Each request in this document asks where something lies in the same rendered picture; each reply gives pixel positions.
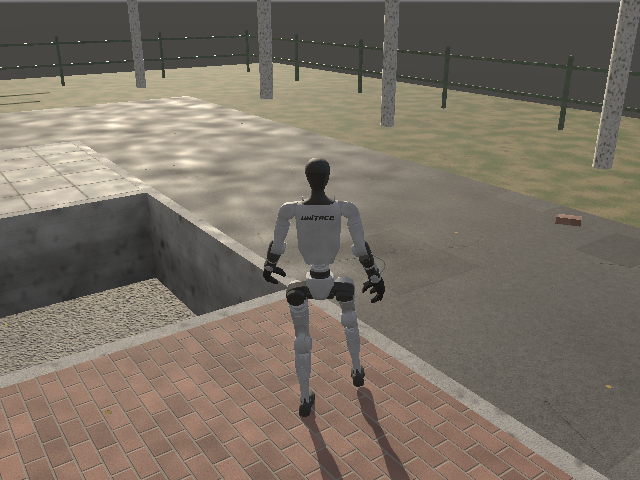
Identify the right robot upper arm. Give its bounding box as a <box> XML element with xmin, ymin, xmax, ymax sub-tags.
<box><xmin>339</xmin><ymin>201</ymin><xmax>368</xmax><ymax>257</ymax></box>

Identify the robot left forearm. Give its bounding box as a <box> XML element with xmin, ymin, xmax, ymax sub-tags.
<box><xmin>264</xmin><ymin>240</ymin><xmax>281</xmax><ymax>272</ymax></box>

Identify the robot right shin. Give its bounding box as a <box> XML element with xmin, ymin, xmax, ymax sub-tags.
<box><xmin>345</xmin><ymin>311</ymin><xmax>361</xmax><ymax>374</ymax></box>

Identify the humanoid robot head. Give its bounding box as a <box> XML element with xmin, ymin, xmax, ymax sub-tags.
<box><xmin>301</xmin><ymin>158</ymin><xmax>335</xmax><ymax>205</ymax></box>

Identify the robot right forearm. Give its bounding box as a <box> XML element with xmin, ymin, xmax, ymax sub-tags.
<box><xmin>359</xmin><ymin>241</ymin><xmax>381</xmax><ymax>283</ymax></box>

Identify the left robot hand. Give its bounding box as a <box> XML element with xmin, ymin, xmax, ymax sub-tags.
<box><xmin>263</xmin><ymin>267</ymin><xmax>286</xmax><ymax>284</ymax></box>

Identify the left robot upper arm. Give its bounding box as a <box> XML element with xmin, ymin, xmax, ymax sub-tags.
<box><xmin>270</xmin><ymin>201</ymin><xmax>298</xmax><ymax>255</ymax></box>

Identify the right robot hand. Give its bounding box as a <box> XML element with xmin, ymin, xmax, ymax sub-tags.
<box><xmin>362</xmin><ymin>277</ymin><xmax>385</xmax><ymax>303</ymax></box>

